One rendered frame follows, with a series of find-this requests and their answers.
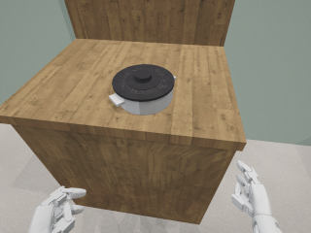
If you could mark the lid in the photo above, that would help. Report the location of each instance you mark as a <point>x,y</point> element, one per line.
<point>125,85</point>

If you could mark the robot right forearm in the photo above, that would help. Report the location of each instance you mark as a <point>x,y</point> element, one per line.
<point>265,224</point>

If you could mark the robot left hand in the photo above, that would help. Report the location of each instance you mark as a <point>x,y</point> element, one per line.
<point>52,213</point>

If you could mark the pot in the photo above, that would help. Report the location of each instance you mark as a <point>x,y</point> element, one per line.
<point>143,108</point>

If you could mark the robot right hand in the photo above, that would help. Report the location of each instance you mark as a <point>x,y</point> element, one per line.
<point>256,202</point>

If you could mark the table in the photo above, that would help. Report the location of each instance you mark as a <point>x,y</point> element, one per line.
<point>166,165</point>

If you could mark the knob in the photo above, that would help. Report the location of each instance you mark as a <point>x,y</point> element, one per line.
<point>143,75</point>

